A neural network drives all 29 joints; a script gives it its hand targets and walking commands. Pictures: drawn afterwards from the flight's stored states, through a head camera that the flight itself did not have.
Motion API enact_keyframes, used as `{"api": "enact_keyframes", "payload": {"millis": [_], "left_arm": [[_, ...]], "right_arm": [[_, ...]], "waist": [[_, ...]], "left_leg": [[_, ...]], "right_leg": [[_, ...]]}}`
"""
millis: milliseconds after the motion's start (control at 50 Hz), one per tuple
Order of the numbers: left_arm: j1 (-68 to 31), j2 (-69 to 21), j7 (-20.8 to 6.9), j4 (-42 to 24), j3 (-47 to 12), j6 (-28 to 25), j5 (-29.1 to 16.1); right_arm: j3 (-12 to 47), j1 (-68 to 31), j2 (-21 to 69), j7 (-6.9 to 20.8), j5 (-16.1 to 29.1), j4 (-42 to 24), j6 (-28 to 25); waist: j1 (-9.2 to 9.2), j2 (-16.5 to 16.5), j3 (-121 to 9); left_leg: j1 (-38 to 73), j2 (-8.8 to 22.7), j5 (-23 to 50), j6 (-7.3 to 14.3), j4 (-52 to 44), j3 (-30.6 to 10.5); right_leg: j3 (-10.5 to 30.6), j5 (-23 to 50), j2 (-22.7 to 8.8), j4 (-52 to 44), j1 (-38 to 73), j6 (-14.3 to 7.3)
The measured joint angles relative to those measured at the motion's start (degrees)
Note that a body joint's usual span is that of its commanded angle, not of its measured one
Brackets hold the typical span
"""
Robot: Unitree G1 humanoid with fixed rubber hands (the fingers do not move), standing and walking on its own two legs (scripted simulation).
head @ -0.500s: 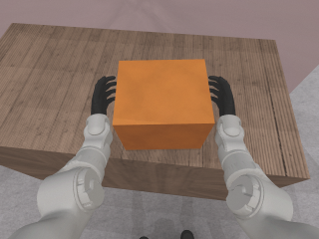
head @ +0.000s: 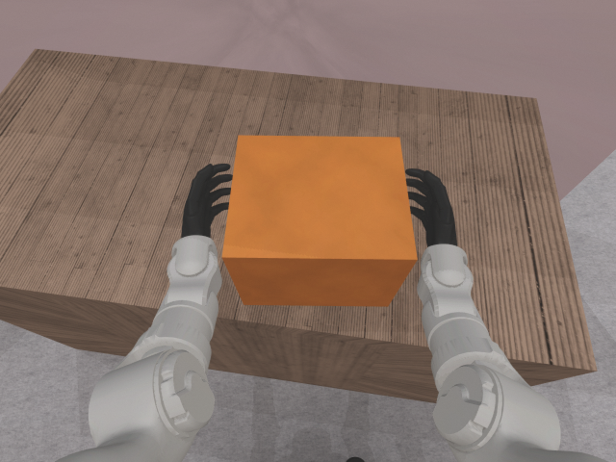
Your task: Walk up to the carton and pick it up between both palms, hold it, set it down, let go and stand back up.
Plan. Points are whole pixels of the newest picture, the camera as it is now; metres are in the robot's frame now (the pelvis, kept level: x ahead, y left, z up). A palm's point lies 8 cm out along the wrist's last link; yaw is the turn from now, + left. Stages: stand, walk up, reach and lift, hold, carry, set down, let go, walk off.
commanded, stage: reach and lift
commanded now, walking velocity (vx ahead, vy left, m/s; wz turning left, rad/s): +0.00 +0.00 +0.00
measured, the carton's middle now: (317, 225) +0.46 +0.00 -0.04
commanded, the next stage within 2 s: none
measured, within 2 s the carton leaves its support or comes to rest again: leaves its support in 1.16 s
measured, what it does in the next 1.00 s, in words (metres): stands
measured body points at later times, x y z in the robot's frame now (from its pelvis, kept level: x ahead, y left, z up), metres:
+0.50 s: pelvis +0.00 +0.00 +0.00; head +0.13 +0.01 +0.43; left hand +0.44 +0.16 +0.01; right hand +0.43 -0.16 +0.01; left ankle -0.03 +0.12 -0.74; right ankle -0.01 -0.11 -0.74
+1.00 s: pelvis -0.01 +0.00 +0.00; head +0.09 +0.00 +0.44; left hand +0.41 +0.17 +0.01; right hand +0.40 -0.15 +0.01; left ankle -0.03 +0.12 -0.74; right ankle -0.01 -0.11 -0.74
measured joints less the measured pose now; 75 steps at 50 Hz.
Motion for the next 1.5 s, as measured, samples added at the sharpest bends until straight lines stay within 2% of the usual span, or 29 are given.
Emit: {"api": "enact_keyframes", "payload": {"millis": [280,420,620,980,1140,1280,1400,1500], "left_arm": [[0.79,-1.16,-0.14,-2.61,0.39,1.18,1.13],[1.78,-1.39,0.42,-3.10,-1.13,1.24,0.06],[3.26,-0.84,1.50,-1.44,-4.51,-0.19,-3.71],[6.66,1.03,3.05,2.18,-13.48,-2.71,-12.65],[7.63,2.04,3.95,4.58,-19.55,-1.68,-18.88],[7.62,3.01,4.50,4.47,-24.60,0.32,-24.09],[6.06,3.84,4.38,3.92,-24.82,3.70,-24.94],[6.13,3.72,4.17,1.71,-23.46,7.02,-23.98]], "right_arm": [[-0.50,0.52,0.48,-0.24,-0.16,-1.10,0.04],[1.01,1.01,-0.25,-0.89,0.66,-0.06,-0.64],[5.61,1.92,-2.02,-2.25,3.20,2.59,-1.66],[16.08,4.65,-4.11,-4.49,11.51,6.50,-2.44],[22.10,6.29,-4.89,-4.99,16.86,5.81,1.43],[27.83,7.25,-5.64,-5.55,22.61,1.94,6.64],[29.67,5.66,-5.94,-5.86,25.82,-0.35,11.95],[30.24,5.01,-6.13,-5.80,27.63,-1.51,15.15]], "waist": [[0.22,-0.16,0.03],[0.48,0.10,-0.36],[0.46,0.64,-0.94],[0.25,1.55,-1.57],[-0.22,2.22,-3.07],[-1.58,2.91,-4.87],[-2.70,2.54,-4.82],[-2.82,1.99,-3.63]], "left_leg": [[0.29,-0.05,0.46,0.06,-0.91,0.07],[0.38,0.13,0.27,0.01,-0.77,0.03],[0.94,0.24,0.04,-0.06,-0.64,-0.37],[2.76,0.62,0.57,-0.22,-0.89,-0.53],[3.05,0.50,0.80,-0.29,-0.24,-1.00],[3.81,-0.01,0.79,-0.17,0.62,-1.73],[6.99,-0.55,1.20,0.13,-0.29,-1.50],[10.57,-0.66,1.61,0.29,-1.74,-0.83]], "right_leg": [[0.02,0.52,-0.04,-1.03,0.35,0.03],[-0.04,0.70,0.15,-1.56,0.75,-0.01],[-0.47,0.70,0.27,-2.09,1.77,-0.05],[-0.67,2.39,0.69,-4.55,4.64,-0.07],[-1.15,2.51,0.57,-4.07,5.20,-0.08],[-1.88,1.81,0.04,-2.50,5.94,0.01],[-1.66,1.40,-0.53,-1.87,8.39,0.12],[-0.99,1.68,-0.63,-2.68,11.45,0.21]]}}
